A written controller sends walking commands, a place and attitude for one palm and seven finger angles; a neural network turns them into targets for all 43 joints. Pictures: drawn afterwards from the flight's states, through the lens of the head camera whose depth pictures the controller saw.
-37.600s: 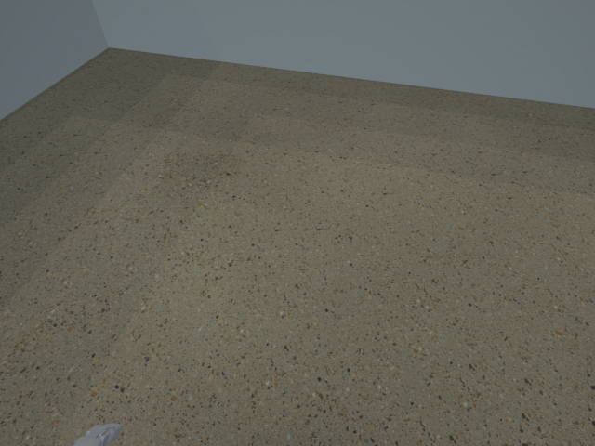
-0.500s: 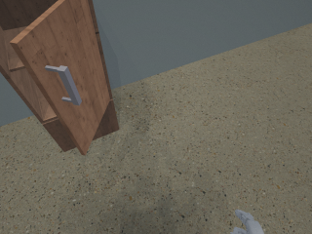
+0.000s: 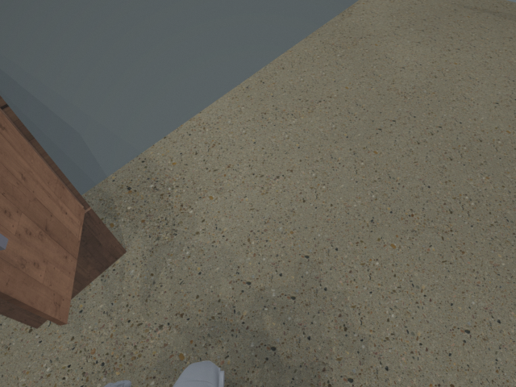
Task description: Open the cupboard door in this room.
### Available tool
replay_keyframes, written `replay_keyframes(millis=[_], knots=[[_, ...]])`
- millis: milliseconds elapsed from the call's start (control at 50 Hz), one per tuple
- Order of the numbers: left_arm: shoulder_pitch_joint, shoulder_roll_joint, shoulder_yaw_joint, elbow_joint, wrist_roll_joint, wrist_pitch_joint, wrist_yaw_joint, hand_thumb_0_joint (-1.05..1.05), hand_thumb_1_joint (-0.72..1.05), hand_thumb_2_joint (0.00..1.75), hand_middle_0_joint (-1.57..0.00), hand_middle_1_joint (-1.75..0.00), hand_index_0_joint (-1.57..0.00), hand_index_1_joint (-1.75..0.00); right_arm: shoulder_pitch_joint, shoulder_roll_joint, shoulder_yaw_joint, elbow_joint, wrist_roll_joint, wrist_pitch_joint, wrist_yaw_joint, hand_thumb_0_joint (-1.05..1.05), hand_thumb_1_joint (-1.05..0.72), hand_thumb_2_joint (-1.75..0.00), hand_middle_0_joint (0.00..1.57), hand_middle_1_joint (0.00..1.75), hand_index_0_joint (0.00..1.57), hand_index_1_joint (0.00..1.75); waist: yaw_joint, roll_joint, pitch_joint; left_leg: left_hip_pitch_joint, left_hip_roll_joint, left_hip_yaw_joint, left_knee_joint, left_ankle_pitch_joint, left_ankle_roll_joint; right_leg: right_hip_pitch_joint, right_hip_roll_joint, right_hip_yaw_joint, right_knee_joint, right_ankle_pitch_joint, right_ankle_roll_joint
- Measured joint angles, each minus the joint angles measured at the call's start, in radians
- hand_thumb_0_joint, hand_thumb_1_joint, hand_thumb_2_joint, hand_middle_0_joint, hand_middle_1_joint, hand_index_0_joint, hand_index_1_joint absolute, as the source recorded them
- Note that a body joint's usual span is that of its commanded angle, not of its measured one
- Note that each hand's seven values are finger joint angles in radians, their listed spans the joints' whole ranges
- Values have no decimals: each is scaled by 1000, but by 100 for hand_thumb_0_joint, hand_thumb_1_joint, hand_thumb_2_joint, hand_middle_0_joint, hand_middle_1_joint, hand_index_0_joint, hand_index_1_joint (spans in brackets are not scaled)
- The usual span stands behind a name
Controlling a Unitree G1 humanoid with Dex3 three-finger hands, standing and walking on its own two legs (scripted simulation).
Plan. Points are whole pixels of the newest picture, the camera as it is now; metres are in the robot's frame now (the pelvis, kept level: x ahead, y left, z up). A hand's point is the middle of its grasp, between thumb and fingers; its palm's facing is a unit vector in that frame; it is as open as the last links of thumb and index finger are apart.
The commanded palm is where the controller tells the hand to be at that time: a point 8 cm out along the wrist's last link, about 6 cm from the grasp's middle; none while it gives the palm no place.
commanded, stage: walk to a spot facing it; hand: left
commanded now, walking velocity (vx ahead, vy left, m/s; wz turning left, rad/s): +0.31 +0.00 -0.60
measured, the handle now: out of the picture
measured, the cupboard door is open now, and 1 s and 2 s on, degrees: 51 51 51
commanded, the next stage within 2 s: turn to face it in 1.70 s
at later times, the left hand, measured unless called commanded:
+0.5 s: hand (170, 299) +0.28 +0.20 -0.16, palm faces -0.27 -0.95 -0.15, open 7.4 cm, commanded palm none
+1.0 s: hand (249, 236) +0.43 +0.05 -0.15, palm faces -0.38 -0.89 -0.27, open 7.2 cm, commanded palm none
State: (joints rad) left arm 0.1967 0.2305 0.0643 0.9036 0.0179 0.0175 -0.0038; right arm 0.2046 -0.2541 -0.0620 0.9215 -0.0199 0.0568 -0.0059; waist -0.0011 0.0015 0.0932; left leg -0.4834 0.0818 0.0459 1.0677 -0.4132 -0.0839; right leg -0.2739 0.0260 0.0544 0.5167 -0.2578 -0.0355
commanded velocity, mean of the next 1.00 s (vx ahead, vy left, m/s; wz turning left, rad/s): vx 0.35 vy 0.00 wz -0.37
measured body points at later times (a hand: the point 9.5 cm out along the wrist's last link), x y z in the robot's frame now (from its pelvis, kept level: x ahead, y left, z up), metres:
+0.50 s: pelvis +0.14 +0.03 +0.01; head +0.18 +0.06 +0.46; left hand +0.30 +0.25 -0.15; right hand +0.03 -0.18 -0.12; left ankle +0.09 +0.14 -0.74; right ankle +0.16 -0.12 -0.64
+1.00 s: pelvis +0.30 -0.11 +0.01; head +0.32 -0.15 +0.46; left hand +0.45 +0.10 -0.13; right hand +0.24 -0.33 -0.16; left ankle +0.45 +0.04 -0.66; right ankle +0.28 -0.11 -0.74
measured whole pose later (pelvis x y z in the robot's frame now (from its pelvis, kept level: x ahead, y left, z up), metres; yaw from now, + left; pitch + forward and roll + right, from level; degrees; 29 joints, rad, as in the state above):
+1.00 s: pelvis +0.30 -0.11 +0.01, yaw -28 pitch +1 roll +2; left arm 0.28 0.18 0.07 1.03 0.00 -0.07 0.01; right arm 0.23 -0.16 -0.05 1.00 -0.02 -0.01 -0.01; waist -0.01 0.01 0.03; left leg -0.61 0.15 0.02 1.01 -0.17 -0.05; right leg -0.12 0.12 -0.05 0.30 -0.20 -0.14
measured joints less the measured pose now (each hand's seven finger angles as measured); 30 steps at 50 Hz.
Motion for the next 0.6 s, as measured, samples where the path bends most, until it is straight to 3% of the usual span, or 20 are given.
replay_keyframes(millis=[160, 220, 260, 300, 340, 400, 480, 600], knots=[[76, -16, -4, 32, 8, -16, -18, 0, 90, 90, -20, -30, -21, -30, -33, 30, -2, -34, 3, -36, 19, 1, -91, -90, 20, 30, 19, 30, 31, -27, -49, 58, -43, -17, -289, 31, 14, 58, 27, 93, -72, 2, 4], [110, -14, 6, 40, 5, -13, -20, 0, 90, 90, -20, -30, -21, -30, -29, 35, 10, -51, 4, -69, 12, 1, -91, -90, 20, 30, 20, 30, 40, -31, -72, 156, -55, -15, -502, 62, 33, 43, 42, 124, -4, -59, 15], [111, -10, 14, 60, 0, 0, -24, 0, 90, 90, -20, -30, -20, -30, -21, 41, 17, -55, -7, -98, -1, 1, -91, -90, 20, 30, 20, 30, 27, -27, -77, 163, -47, 0, -493, 135, 80, -31, 45, 86, 204, -187, 13], [100, 3, 25, 74, 8, 8, -34, 0, 90, 90, -20, -29, -20, -30, 11, 58, 29, -54, -15, -109, -7, 1, -91, -90, 20, 30, 20, 30, 18, -36, -79, 203, -37, 26, -507, 116, 106, -122, 25, 27, 425, -187, 17], [80, 19, 34, 72, 17, 4, -43, 1, 90, 90, -20, -29, -20, -30, 56, 75, 38, -40, -17, -117, -12, 1, -91, -90, 20, 30, 20, 30, 12, -45, -81, 255, -28, 44, -567, 115, 107, -210, -5, -22, 576, -110, 25], [38, 32, 39, 50, 18, -2, -47, 1, 91, 90, -20, -29, -20, -30, 122, 96, 51, 0, -13, -129, -22, 1, -91, -90, 20, 30, 20, 30, 13, -53, -68, 330, -17, 76, -654, 131, 94, -319, -39, -47, 679, -2, 35], [-16, 23, 31, 32, 13, 1, -48, 0, 91, 90, -19, -29, -20, -30, 203, 110, 59, 58, -10, -131, -31, 1, -91, -90, 20, 30, 20, 30, 3, -47, -46, 412, -9, 129, -707, 110, 89, -404, -58, -69, 654, 85, 32], [-107, -13, 5, 34, 9, 12, -56, 0, 91, 90, -19, -29, -19, -30, 308, 119, 64, 130, -16, -121, -34, 1, -91, -90, 20, 30, 20, 30, -48, -34, -13, 527, -19, 205, -742, 46, 65, -364, -64, -157, 357, 121, 5]])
